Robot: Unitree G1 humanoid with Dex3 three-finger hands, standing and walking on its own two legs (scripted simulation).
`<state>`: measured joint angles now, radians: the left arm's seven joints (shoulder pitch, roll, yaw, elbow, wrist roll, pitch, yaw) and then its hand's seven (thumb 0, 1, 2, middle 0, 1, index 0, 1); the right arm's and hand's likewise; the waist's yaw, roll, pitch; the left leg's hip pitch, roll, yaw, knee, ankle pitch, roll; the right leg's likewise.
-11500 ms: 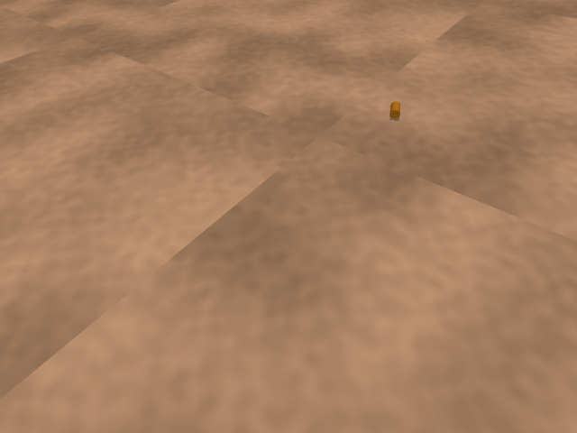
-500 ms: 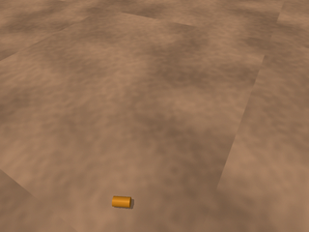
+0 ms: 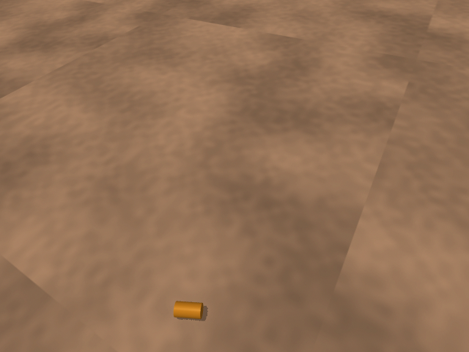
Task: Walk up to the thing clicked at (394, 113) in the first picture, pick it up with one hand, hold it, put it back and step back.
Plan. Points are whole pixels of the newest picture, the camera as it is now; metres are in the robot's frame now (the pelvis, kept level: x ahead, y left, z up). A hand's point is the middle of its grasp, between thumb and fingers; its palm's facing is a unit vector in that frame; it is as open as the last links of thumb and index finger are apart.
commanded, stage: stand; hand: left
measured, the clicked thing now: (188, 309) +0.42 +0.28 -0.75
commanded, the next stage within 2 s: walk up in 1.00 s
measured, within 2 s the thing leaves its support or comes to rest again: neither
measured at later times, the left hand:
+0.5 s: hand out of the picture +0.08 +0.25 -0.15, palm faces -0.01 -0.94 -0.35, open 7.3 cm
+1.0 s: hand out of the picture +0.06 +0.26 -0.16, palm faces -0.02 -0.94 -0.35, open 7.3 cm
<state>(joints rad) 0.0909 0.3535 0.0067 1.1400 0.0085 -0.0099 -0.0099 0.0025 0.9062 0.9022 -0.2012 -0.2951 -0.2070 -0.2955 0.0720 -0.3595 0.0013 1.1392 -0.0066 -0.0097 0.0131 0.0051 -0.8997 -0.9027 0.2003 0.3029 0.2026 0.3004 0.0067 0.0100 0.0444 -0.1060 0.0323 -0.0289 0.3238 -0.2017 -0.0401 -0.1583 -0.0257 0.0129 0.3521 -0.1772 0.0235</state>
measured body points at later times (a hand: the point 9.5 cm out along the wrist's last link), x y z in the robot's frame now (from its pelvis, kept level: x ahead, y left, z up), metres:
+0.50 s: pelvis +0.00 +0.00 +0.00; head +0.00 -0.01 +0.45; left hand +0.08 +0.30 -0.13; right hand +0.08 -0.31 -0.13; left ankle -0.02 +0.15 -0.75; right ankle +0.01 -0.13 -0.75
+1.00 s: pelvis -0.01 +0.00 +0.00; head +0.00 +0.00 +0.45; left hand +0.06 +0.31 -0.13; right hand +0.06 -0.30 -0.13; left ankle -0.02 +0.15 -0.75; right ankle +0.01 -0.13 -0.75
